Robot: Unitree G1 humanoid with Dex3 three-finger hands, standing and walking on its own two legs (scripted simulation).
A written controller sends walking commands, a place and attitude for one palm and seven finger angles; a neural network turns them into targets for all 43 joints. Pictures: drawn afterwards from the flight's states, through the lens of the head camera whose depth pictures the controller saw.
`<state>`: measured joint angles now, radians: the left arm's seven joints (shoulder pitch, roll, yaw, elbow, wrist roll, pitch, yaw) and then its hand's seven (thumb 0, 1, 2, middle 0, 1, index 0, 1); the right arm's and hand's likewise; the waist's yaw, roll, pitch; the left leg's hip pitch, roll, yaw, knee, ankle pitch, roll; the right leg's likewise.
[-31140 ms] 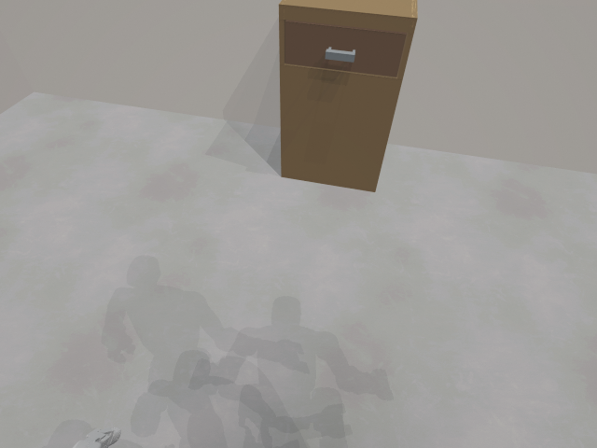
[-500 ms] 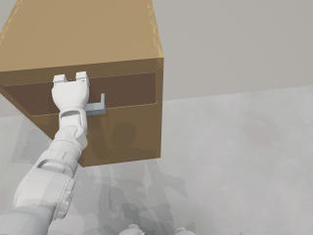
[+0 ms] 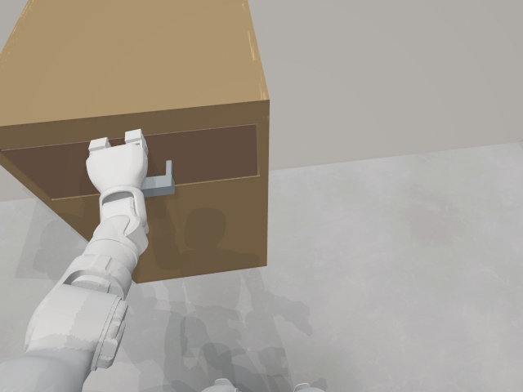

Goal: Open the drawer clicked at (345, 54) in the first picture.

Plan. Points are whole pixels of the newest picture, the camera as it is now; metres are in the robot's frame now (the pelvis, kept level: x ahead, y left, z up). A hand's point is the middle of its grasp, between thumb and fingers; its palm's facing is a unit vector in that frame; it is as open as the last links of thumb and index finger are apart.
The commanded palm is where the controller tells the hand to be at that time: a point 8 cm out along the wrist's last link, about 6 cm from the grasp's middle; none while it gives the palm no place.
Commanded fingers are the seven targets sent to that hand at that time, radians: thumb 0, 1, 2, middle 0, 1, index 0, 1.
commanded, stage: move the hooked fingers above the handle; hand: left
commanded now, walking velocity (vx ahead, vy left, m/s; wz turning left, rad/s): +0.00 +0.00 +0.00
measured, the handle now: (145, 177) +0.51 +0.21 -0.04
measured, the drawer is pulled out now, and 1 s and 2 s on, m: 0.00 0.00 0.00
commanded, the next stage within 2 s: lower the fingers behind the handle in 0.52 s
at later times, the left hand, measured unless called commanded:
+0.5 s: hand (107, 184) +0.46 +0.25 +0.02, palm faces +0.04 +0.05 -1.00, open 13.8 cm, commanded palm +0.44 +0.21 +0.08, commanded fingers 0.00 -0.50 0.30 -0.30 -1.20 -0.30 -1.20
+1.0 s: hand (120, 201) +0.45 +0.24 -0.02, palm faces -0.03 +0.03 -1.00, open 13.8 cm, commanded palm +0.44 +0.19 +0.05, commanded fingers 0.00 -0.50 0.30 -0.30 -1.20 -0.30 -1.20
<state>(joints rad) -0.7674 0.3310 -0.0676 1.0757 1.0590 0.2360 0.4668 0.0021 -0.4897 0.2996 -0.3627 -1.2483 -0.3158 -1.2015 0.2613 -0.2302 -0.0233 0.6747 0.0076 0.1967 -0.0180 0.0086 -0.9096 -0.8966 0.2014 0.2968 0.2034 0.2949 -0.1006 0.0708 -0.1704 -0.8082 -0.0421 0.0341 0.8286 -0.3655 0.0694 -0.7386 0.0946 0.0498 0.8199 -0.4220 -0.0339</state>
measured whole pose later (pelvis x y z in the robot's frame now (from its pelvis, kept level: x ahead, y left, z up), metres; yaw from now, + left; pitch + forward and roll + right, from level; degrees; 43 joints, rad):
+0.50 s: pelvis +0.00 +0.00 -0.01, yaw +1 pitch +20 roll -2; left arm -0.77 0.40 -0.06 1.04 1.07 0.20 0.48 0.00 -0.49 0.30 -0.32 -1.20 -0.32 -1.20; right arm 0.27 -0.23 -0.04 0.67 0.00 0.17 -0.01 0.01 -0.91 -0.90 0.20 0.30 0.20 0.29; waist -0.09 0.07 -0.17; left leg -0.85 -0.05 0.01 0.87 -0.38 0.07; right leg -0.77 0.09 0.02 0.85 -0.44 -0.03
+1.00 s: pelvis +0.00 +0.01 -0.01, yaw +1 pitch +22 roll -2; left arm -0.73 0.34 -0.09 1.04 1.06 0.24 0.49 0.00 -0.49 0.30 -0.32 -1.20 -0.32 -1.20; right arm 0.29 -0.22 -0.06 0.69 -0.02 0.17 0.01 0.01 -0.91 -0.90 0.20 0.30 0.20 0.29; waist -0.08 0.07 -0.18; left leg -0.90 -0.05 0.01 0.92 -0.40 0.08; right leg -0.81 0.09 0.02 0.89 -0.46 -0.03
